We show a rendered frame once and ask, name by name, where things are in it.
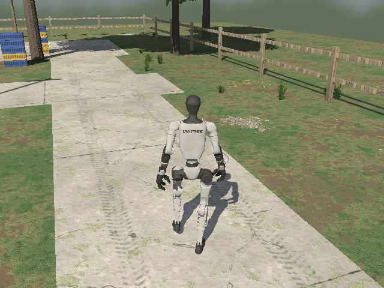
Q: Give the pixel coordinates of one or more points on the right robot upper arm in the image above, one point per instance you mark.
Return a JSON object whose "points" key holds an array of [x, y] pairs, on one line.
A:
{"points": [[211, 127]]}

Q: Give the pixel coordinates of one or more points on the robot left hand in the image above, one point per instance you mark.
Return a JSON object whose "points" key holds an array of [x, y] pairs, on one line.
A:
{"points": [[160, 182]]}

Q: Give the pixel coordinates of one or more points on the robot left forearm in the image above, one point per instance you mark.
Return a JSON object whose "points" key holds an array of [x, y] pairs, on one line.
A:
{"points": [[164, 162]]}

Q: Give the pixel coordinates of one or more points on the left robot shin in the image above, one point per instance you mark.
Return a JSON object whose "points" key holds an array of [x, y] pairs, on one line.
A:
{"points": [[176, 205]]}

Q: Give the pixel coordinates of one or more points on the robot right hand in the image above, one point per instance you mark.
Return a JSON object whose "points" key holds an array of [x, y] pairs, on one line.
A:
{"points": [[219, 172]]}

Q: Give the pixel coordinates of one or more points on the left robot upper arm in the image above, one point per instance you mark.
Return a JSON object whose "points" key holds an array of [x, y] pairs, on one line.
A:
{"points": [[171, 137]]}

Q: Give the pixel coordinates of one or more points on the robot left thigh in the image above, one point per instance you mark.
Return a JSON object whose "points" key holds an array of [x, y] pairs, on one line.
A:
{"points": [[177, 177]]}

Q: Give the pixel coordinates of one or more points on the robot right forearm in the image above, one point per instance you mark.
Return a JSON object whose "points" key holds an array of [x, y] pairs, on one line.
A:
{"points": [[220, 160]]}

